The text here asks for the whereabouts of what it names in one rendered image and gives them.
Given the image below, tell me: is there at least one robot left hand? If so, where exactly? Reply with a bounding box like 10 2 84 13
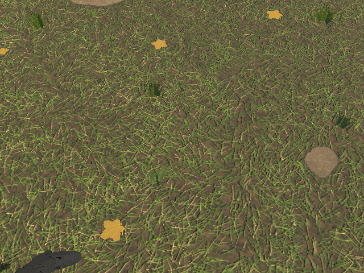
15 250 81 273

